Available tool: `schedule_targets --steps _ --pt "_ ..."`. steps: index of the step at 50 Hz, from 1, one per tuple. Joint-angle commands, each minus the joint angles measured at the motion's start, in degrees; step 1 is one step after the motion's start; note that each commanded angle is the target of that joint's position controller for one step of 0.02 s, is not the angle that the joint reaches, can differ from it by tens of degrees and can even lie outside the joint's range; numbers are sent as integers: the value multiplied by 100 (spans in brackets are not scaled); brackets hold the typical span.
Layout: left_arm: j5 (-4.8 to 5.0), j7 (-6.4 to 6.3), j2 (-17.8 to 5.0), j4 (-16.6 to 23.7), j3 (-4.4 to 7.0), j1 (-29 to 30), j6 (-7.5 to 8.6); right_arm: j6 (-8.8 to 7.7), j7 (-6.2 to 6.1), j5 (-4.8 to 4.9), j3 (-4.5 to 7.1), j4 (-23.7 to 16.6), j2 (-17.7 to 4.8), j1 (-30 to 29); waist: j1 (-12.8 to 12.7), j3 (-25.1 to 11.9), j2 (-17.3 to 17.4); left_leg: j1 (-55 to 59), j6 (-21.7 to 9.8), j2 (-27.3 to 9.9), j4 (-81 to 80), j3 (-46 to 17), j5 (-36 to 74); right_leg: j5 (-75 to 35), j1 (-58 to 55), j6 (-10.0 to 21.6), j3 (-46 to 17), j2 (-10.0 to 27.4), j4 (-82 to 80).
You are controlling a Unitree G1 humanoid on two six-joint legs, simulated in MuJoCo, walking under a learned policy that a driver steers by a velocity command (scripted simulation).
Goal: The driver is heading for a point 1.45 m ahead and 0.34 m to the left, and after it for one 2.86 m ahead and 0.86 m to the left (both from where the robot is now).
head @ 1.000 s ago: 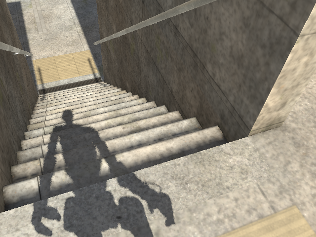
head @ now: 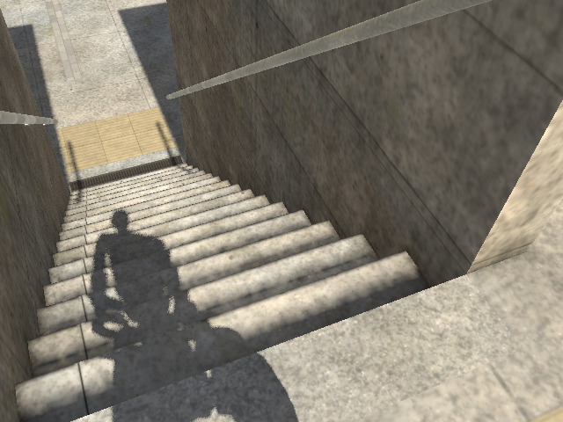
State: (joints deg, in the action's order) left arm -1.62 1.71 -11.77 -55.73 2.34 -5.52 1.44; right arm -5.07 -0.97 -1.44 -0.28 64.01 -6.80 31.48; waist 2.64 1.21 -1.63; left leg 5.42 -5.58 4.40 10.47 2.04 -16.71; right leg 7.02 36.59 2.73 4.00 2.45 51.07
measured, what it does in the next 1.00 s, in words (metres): walks ahead: right foot, then left foot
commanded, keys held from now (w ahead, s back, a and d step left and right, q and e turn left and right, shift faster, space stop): w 1.00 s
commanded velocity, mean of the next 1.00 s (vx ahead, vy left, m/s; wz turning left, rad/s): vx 0.49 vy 0.00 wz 0.00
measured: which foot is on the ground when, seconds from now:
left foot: down 0.00-0.18, up 0.20-0.66, down 0.68-1.00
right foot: up 0.00-0.14, down 0.16-0.68, up 0.70-1.00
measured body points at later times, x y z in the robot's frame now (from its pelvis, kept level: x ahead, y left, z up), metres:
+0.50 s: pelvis +0.28 -0.02 +0.00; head +0.30 -0.03 +0.45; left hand +0.19 +0.21 -0.14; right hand +0.42 -0.26 -0.13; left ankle +0.44 +0.14 -0.68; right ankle +0.22 -0.06 -0.74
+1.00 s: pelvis +0.50 +0.01 +0.00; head +0.50 +0.03 +0.45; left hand +0.59 +0.28 -0.14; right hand +0.46 -0.25 -0.13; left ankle +0.48 +0.06 -0.74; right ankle +0.57 -0.17 -0.67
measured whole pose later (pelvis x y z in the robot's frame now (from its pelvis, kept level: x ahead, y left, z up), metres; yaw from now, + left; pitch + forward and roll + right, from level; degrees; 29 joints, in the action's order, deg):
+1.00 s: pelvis +0.50 +0.01 +0.00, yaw +0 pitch -1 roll -1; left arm -1.2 -1.4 -14.3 -52.8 4.4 -11.7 -2.4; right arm -4.6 0.0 0.1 1.7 54.8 -13.8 26.9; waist 1.3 1.2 -1.3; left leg -5.5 -7.0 5.7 19.2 2.8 -12.5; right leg 10.4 32.3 0.9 -8.1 1.3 56.3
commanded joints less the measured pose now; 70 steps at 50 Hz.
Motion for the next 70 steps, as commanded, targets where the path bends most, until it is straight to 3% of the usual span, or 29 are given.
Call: schedule_targets --steps 1,5,7,8,9,10,11,13,15,18,25,29,32,34,35,36,37,39,43,47,53,60,63,64,65,66,67,68,70 --pt "55 -11 -64 612 -84 991 79 -34 -68 -9 68 -12 -707 520 68 767 774 -391 -253 -1321 -129 -556 3884 -207 172 46 399 -283 -946" --pt "121 -133 -316 621 -35 536 95 -36 -118 2 111 -11 -915 310 -297 512 779 -144 -183 -1527 740 -372 6230 154 -1022 440 573 -657 -1590" --pt "153 -235 -557 165 105 -987 162 -13 -144 23 178 -57 -1124 65 -938 -230 866 -174 -108 -1527 2347 -320 6624 121 -2532 689 384 -783 -2031" --pt "63 -282 -723 -128 202 -1920 234 -3 -108 69 171 -168 -1116 -203 -1351 -600 707 -977 -104 -1341 3605 -211 5499 88 -3792 850 -46 -404 -2357" --pt "-66 -308 -1219 -218 325 -2614 262 -14 -66 83 111 -365 -735 -165 -1364 -1264 -207 -2069 -61 -725 5667 59 1697 630 -4864 1207 -1937 1170 -2489" --pt "-14 -242 -1253 -147 332 -2270 179 7 14 193 165 -380 -579 394 -864 -1541 -784 -3745 53 151 7234 -350 -1322 927 -5441 2042 -4569 2113 -3381" --pt "135 -186 -966 -81 297 -1631 142 38 14 57 257 -461 -962 -12 -672 -761 -71 -4234 -57 -319 7232 -686 -790 1873 -4696 1892 -4053 1913 -3707" --pt "88 -144 -324 -3 130 -1021 234 20 82 28 314 -715 -911 -739 -362 326 365 -4106 -66 -692 6630 -602 -160 1369 -3181 1508 -2777 1447 -4136" --pt "58 -212 -116 -136 45 -1192 361 173 146 -56 295 -699 -646 -633 -49 352 264 -3506 55 -907 6014 -591 16 556 -2484 1166 -1954 1018 -4242" --pt "103 -227 -399 -311 93 -1686 540 369 216 -87 296 -953 -640 -1125 18 440 60 -3800 206 -998 5393 -372 400 -328 -2458 1103 -1454 859 -4389" --pt "213 -346 -323 -347 -76 -2485 446 380 309 -25 187 -1702 -549 -3112 -439 459 -100 -4064 312 -682 3066 254 2148 -3021 -3107 448 -611 426 -4079" --pt "98 -380 -459 -337 -104 -2553 291 434 225 36 138 -1816 -675 -3230 -459 345 -440 -3285 274 -274 2811 401 1720 -3992 -3337 331 -372 423 -3668" --pt "72 -491 -672 -257 -78 -2171 225 357 119 15 242 -1590 -989 -2092 87 -88 -575 -2360 10 -51 2530 150 536 -5494 -3914 471 -416 665 -2365" --pt "119 -514 -670 -142 -53 -1826 176 190 45 -41 418 -1162 -1368 -452 829 -722 -22 -734 -325 -669 1343 -658 1162 -3789 -3291 415 -268 463 152" --pt "81 -437 -226 -10 -84 -2395 195 141 81 -7 518 -1079 -1920 -174 306 -1226 1202 363 -508 -2108 1761 -2192 2549 1341 -2050 324 -60 -385 2071" --pt "196 -365 -198 -215 -11 -3259 168 204 149 139 517 -1158 -1817 -389 -12 -1598 1458 932 -1549 -2640 1264 -4015 2151 2443 -623 205 -805 -980 3393" --pt "138 -384 -614 -216 83 -2751 155 227 199 205 502 -1266 -1473 -925 11 -678 755 190 -1574 -2438 860 -3404 1462 1840 -41 223 -965 -621 3498" --pt "219 -401 -765 -4 207 -1899 132 112 226 94 359 -1413 -1094 -1573 -274 222 204 -1262 -1299 -2036 496 -2199 2543 1260 -389 173 -966 -280 2856" --pt "145 -371 -330 79 223 -1822 -295 -197 203 70 315 -1205 -1159 -1013 -526 145 261 -1732 -833 -1568 393 -1455 3069 1060 -992 -45 -1063 -185 1772" --pt "-15 -337 -473 348 261 -1223 -372 -113 76 189 358 -1205 -1531 -492 -433 127 391 -1516 -592 -1497 311 -1200 3358 367 -564 -213 -1079 -174 761" --pt "-7 -261 -537 710 165 -287 -414 156 59 175 363 -1269 -1445 -66 -138 191 595 -633 -459 -1548 242 -1063 3416 -158 189 -266 -798 54 0" --pt "7 -135 -769 537 277 -307 -272 196 96 -115 374 -1319 -1540 -194 -98 127 704 -891 -761 -1575 1327 -868 3975 -311 -480 83 -128 -58 335" --pt "-48 -262 -664 168 288 -1519 -360 192 87 -4 406 -1407 -1670 -954 -806 -134 831 -2162 -518 -1320 2688 -420 5940 403 -2677 298 320 -526 -8" --pt "-87 -314 -679 -90 310 -2602 -357 211 69 112 445 -1508 -1802 -1530 -1501 -445 832 -3030 -357 -1204 4129 -343 6127 500 -4010 452 173 -534 -439" --pt "-139 -318 -827 -67 336 -3110 -335 248 36 286 490 -1638 -1745 -2174 -2124 -254 55 -3654 -80 -463 6685 -338 3837 -260 -4305 948 -693 16 -2114" --pt "47 -274 -1043 103 199 -2271 -180 250 -50 266 336 -1919 -1057 -1730 -1071 62 -1052 -4628 103 467 7498 -754 -895 -3714 -3916 1179 -2442 1239 -2285" --pt "179 -231 -1024 162 150 -1974 -88 280 -90 27 335 -1580 -1039 -744 -514 182 -114 -4434 147 148 7401 -1381 -1038 -3948 -3367 1331 -2482 1664 -2569" --pt "256 -240 -1364 199 252 -1712 -31 438 -126 -23 327 -1621 -1109 -567 -278 220 -790 -4470 293 -60 7134 -1268 -1299 -1817 -2678 1697 -3096 2157 -2962" --pt "85 -249 -887 500 61 -711 196 623 -107 -146 441 -1769 -1447 -1254 -120 695 -480 -3872 494 -164 6739 -1166 49 -829 -1175 1526 -2393 1574 -2861"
